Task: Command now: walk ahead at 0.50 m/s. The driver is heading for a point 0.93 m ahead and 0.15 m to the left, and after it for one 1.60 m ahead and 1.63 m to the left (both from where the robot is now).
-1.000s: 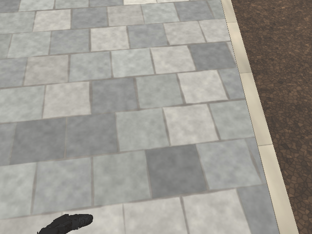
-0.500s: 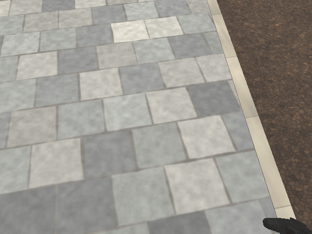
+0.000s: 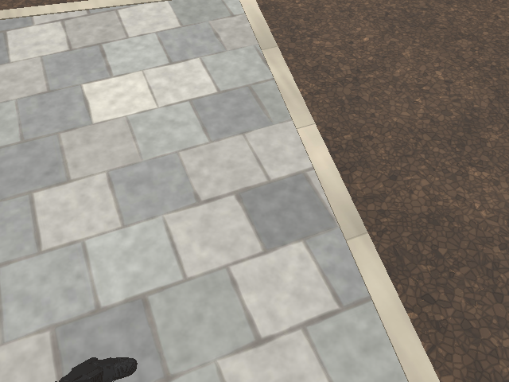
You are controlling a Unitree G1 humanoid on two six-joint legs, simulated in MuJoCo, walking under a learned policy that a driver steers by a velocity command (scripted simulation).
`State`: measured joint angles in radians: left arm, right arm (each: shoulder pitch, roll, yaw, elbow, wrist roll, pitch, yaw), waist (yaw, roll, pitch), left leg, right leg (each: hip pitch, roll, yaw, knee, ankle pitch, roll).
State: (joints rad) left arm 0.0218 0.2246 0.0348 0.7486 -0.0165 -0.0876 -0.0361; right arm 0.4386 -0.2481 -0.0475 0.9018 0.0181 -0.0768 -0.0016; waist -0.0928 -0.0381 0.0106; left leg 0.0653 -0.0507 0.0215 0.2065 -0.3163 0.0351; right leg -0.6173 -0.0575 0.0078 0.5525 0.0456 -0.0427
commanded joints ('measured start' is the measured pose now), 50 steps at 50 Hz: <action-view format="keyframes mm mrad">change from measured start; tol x32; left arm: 1 -73 95 29 -94 0 -25 -17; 5 430 302 98 42 12 -13 6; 50 76 94 37 0 -6 10 28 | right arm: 1 -1 -178 -43 -35 1 9 -13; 28 -463 -32 -13 -244 -3 31 65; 34 0 -270 -116 -185 -1 37 28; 50 -151 -136 -43 -161 -28 -33 10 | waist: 1 57 132 24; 5 178 -239 -431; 15 86 -14 16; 29 166 -13 82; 35 27 285 -352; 50 35 83 5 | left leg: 1 40 306 -125 81 655 125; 3 -50 237 -66 350 882 82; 5 -683 -6 -59 1014 -227 -10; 7 -829 80 -177 1144 -163 17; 28 -852 141 2 476 269 25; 33 -223 -19 76 330 183 149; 35 331 402 -837 175 133 429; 41 -222 248 -305 44 459 250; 50 -178 215 -42 -48 492 152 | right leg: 1 17 30 -19 -43 -93 -40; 3 406 71 -48 -71 -51 -96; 5 1087 -364 634 -123 -136 -317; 12 415 -178 150 -398 -114 -158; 27 755 -230 -167 -371 155 -99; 32 715 -227 -235 28 776 -59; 33 583 -188 -253 259 665 -21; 35 -85 104 -44 885 -652 64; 36 -180 42 91 909 -596 39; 50 -68 -72 21 188 90 39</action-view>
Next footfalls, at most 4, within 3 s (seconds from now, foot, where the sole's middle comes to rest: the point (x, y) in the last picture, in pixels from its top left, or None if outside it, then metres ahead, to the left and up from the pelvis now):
0.08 right None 0.22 -0.13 -0.77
0.66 left None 0.49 0.15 -0.77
1.22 right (221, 256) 0.84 0.04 -0.77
1.72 left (143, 225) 0.98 0.28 -0.77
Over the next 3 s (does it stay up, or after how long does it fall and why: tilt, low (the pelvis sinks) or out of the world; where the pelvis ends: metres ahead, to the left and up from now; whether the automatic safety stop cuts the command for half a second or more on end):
stays up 0.95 0.19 -0.01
